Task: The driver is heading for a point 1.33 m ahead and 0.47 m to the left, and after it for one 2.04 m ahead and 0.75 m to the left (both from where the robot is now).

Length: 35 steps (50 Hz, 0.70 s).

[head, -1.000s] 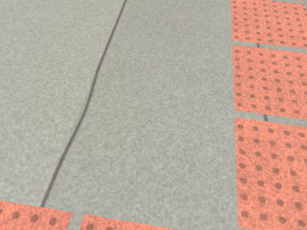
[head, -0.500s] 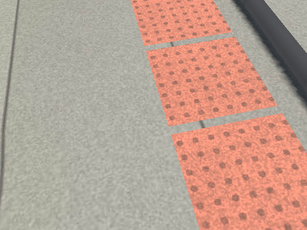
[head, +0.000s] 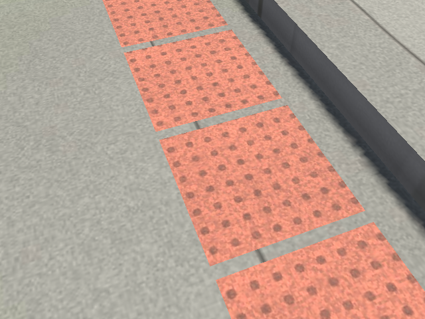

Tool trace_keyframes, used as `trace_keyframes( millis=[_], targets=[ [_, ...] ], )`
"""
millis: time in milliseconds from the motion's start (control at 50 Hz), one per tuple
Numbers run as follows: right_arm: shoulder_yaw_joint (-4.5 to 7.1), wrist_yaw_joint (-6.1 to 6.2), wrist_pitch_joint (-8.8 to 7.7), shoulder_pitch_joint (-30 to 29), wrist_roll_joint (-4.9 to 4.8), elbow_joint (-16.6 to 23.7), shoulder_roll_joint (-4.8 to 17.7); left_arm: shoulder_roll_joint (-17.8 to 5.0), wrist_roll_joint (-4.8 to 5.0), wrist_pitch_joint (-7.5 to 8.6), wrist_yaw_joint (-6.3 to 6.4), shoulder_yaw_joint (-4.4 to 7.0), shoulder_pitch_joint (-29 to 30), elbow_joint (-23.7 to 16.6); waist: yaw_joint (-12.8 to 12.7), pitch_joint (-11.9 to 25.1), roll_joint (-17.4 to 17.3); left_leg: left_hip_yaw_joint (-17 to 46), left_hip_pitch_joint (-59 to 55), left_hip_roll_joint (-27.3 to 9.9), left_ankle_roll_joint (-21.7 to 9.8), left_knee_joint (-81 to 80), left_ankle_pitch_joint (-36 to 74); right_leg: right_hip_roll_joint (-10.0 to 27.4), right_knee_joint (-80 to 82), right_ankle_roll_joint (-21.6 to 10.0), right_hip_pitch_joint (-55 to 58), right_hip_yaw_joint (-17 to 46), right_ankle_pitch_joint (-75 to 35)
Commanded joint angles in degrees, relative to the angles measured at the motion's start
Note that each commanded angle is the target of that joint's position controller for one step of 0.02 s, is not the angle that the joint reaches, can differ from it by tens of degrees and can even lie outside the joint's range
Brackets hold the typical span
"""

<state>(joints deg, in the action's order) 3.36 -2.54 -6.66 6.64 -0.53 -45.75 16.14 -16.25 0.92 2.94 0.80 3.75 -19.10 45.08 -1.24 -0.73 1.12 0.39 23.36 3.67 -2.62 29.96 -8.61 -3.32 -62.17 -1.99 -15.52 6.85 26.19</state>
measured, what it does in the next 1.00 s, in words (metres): walks ahead, turning left: right foot, then left foot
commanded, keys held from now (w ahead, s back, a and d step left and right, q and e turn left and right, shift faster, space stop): w+q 0.88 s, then w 0.12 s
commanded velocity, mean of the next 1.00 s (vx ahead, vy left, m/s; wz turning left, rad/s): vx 0.50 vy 0.00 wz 0.46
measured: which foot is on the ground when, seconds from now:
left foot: down 0.00-0.38, up 0.40-0.84, down 0.86-1.00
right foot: up 0.00-0.36, down 0.38-0.86, up 0.88-1.00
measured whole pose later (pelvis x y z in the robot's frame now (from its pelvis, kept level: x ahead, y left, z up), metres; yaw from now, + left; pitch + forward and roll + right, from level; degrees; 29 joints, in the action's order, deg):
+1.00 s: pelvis +0.49 +0.12 +0.00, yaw +32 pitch +2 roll +0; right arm 3.5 -2.1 -2.2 10.6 -0.6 -37.0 16.9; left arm -17.4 0.9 5.8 -0.1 3.0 -14.6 44.8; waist -1.1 -3.4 0.4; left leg -1.0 22.2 4.4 -5.1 31.0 -10.5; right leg 4.5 -68.4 0.5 -23.2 0.8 22.7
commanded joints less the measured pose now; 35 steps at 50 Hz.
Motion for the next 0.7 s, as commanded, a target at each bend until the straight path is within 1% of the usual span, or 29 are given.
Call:
trace_keyframes(
  millis=[20,40,60,80,120,140,180,220,260,280,300,320,340,360,380,400,420,440,460,480,500,520,540,580,620,660,700],
  targets=[
    [1.68,0.16,0.75,6.5,0.11,1.9,7.2,-7.2,-1.02,2.78,0.00,1.33,6.3,-7.3,4.1,1.6,-2.7,29.5,-23.4,-17.6,-12.2,-15.5,-5.8,5.9,-6.5,0.3,-27.4,-0.6,-4.9],
    [1.29,0.44,0.70,6.2,0.48,2.0,6.5,-6.6,-1.64,3.00,0.00,1.47,6.2,-7.6,2.7,2.0,-3.9,26.5,-20.6,-15.8,-11.7,-16.1,-0.3,7.3,-2.6,0.5,-24.1,-0.6,-6.9],
    [1.15,0.62,0.80,6.5,0.43,2.0,6.1,-5.7,-1.80,3.02,-0.08,1.35,5.8,-7.7,2.0,2.4,-5.5,24.5,-19.1,-14.2,-11.7,-16.6,3.2,7.3,0.6,1.0,-21.9,-1.1,-7.3],
    [1.19,0.91,0.91,7.2,0.10,1.8,6.2,-4.8,-1.82,2.96,-0.12,1.17,5.6,-7.9,1.6,2.9,-6.4,23.0,-18.3,-13.7,-12.0,-17.0,5.5,7.3,4.1,1.6,-20.8,-1.7,-6.8],
    [1.76,1.77,1.21,8.4,-0.44,1.5,8.0,-3.3,-1.71,2.79,-0.11,0.56,8.3,-9.0,1.8,2.5,-6.6,20.5,-15.3,-13.3,-12.5,-18.0,8.1,6.7,11.8,3.1,-19.4,-3.3,-8.1],
    [2.12,2.20,1.43,8.8,-0.65,1.5,9.0,-2.6,-1.65,2.81,-0.19,0.16,10.3,-9.5,2.3,2.1,-6.3,19.2,-13.5,-12.7,-12.1,-18.3,8.0,6.3,16.0,3.7,-17.8,-3.7,-11.4],
    [2.51,2.76,1.99,10.0,-0.88,1.5,9.9,-2.0,-1.27,3.02,-0.53,-0.24,14.1,-10.3,3.6,1.3,-6.2,17.2,-10.5,-11.3,-10.7,-18.5,7.0,5.0,23.5,4.4,-14.2,-4.0,-19.6],
    [2.56,3.04,2.64,12.1,-1.04,1.2,9.8,-2.4,-0.74,3.33,-0.94,-0.24,17.2,-10.9,4.8,1.0,-6.5,17.1,-9.3,-10.8,-9.8,-17.7,5.9,3.5,28.2,4.9,-11.0,-3.8,-25.3],
    [2.52,3.18,3.23,14.2,-1.29,0.9,9.4,-3.2,-0.34,3.65,-1.25,-0.01,19.6,-11.7,5.4,0.8,-6.6,18.8,-10.2,-11.1,-9.1,-15.8,3.6,2.6,31.5,4.8,-9.0,-3.2,-26.1],
    [2.55,3.26,3.48,14.8,-1.33,0.9,9.3,-3.8,-0.21,3.84,-1.35,0.24,20.0,-12.0,5.2,0.8,-6.8,20.3,-10.9,-11.5,-8.6,-14.7,2.0,2.4,33.1,4.6,-7.6,-2.7,-25.4],
    [2.64,3.36,3.68,14.8,-1.29,1.1,9.5,-4.5,-0.07,4.06,-1.40,0.55,19.8,-12.1,4.5,0.8,-7.3,21.8,-11.3,-11.8,-8.1,-13.3,0.9,2.4,34.3,4.1,-5.9,-2.6,-24.2],
    [2.69,3.44,3.84,14.4,-1.27,1.4,9.4,-5.1,0.00,4.28,-1.37,0.88,18.3,-11.8,3.2,1.1,-7.7,22.7,-11.3,-11.7,-7.3,-11.5,0.3,2.5,35.9,3.4,-2.9,-2.7,-23.5],
    [2.46,3.47,3.91,13.9,-1.16,1.8,8.4,-5.9,-0.12,4.41,-1.17,1.43,15.1,-10.8,1.3,2.1,-7.7,22.6,-10.3,-10.4,-6.1,-8.6,0.4,3.0,37.8,2.2,2.2,-3.0,-22.8],
    [1.88,3.40,3.74,13.2,-0.78,2.5,6.6,-7.7,-0.63,4.54,-0.72,2.24,9.7,-9.9,-1.6,5.2,-7.1,20.6,-7.3,-7.9,-4.3,-1.9,1.0,6.0,38.0,0.2,10.7,-1.2,-21.4],
    [0.62,3.26,3.41,13.2,0.22,3.9,2.8,-11.3,-1.36,4.44,-0.17,3.19,0.6,-8.9,-5.2,12.6,0.5,14.8,-0.2,-3.9,-1.9,14.9,-7.7,16.6,37.7,-3.5,24.1,8.6,-17.8],
    [-0.25,3.23,2.64,20.0,-1.33,6.1,0.6,-15.5,-1.71,3.33,-0.57,4.13,-3.0,-6.9,-1.9,17.5,18.7,7.7,16.6,1.1,0.3,30.4,-26.4,28.2,43.2,-12.3,35.4,33.0,-5.9],
    [0.97,3.47,2.72,18.9,-2.13,4.8,6.4,-10.5,-1.02,3.17,-0.87,3.23,-1.6,-7.1,-2.7,12.3,12.6,8.4,23.3,-3.6,1.1,38.4,-24.2,27.8,45.5,-12.3,31.7,36.0,4.8],
    [1.72,3.40,3.06,13.7,-1.65,5.3,8.8,-7.1,-0.77,3.15,-0.81,2.26,0.5,-7.4,-3.7,5.9,7.3,8.1,24.6,-5.3,1.2,40.7,-18.8,24.9,46.0,-10.1,26.0,27.1,1.7],
    [1.82,3.38,3.44,11.9,-1.13,5.4,8.1,-5.7,-1.15,3.08,-0.94,1.61,3.4,-7.5,-2.4,3.2,4.0,7.0,22.5,-6.9,1.7,40.2,-14.6,22.0,47.0,-8.7,20.4,19.9,-5.6],
    [1.95,3.18,3.67,10.6,-0.71,6.0,7.5,-4.3,-1.37,2.95,-1.04,1.19,5.5,-7.1,-1.3,1.0,4.3,6.9,21.5,-8.1,2.1,38.2,-12.0,20.1,48.2,-8.4,16.3,15.0,-11.3],
    [1.97,2.77,4.03,10.2,-0.89,6.5,6.5,-3.8,-1.70,3.00,-1.02,0.98,6.6,-6.7,-0.2,-0.1,5.4,6.6,19.4,-9.4,2.2,36.9,-10.3,18.6,49.7,-7.8,12.9,10.6,-15.1],
    [1.78,2.48,4.38,9.9,-1.13,6.9,5.3,-3.9,-1.63,3.22,-1.04,1.10,7.0,-6.3,0.3,-0.5,6.0,5.9,18.3,-9.9,2.5,35.9,-9.1,17.9,51.0,-7.7,11.0,7.6,-17.8],
    [1.56,2.27,4.63,9.2,-1.11,7.6,4.4,-4.3,-1.45,3.46,-1.05,1.32,6.8,-5.9,0.4,-0.4,5.6,5.4,18.3,-10.2,2.8,35.0,-7.7,17.8,51.9,-8.2,10.3,5.3,-20.6],
    [1.30,1.98,4.92,7.2,-0.77,9.0,3.6,-5.8,-1.30,3.76,-0.91,1.88,6.4,-4.9,0.6,-0.7,3.9,5.3,19.4,-10.6,3.7,31.2,-4.4,18.3,53.2,-9.1,10.2,1.4,-25.5],
    [0.95,1.46,4.87,5.1,-0.72,9.9,3.1,-7.0,-1.34,3.65,-0.74,2.27,6.2,-4.0,0.2,-0.7,2.8,4.7,19.2,-10.7,3.9,25.4,1.1,18.0,53.5,-8.9,10.8,-2.9,-29.2],
    [0.56,0.73,4.55,2.0,-0.76,10.7,2.7,-8.0,-1.17,3.37,-0.55,2.46,5.9,-3.4,-0.8,-1.3,2.4,3.0,17.0,-10.1,3.4,18.5,7.1,17.0,53.6,-7.9,10.8,-7.3,-30.6],
    [0.24,0.07,4.33,-2.1,-0.67,12.0,2.4,-9.1,-0.80,3.02,-0.37,2.68,4.3,-2.4,-2.3,-2.2,1.8,1.0,15.3,-9.3,2.6,13.1,10.3,17.1,53.5,-7.1,11.6,-10.2,-31.0]
  ],
)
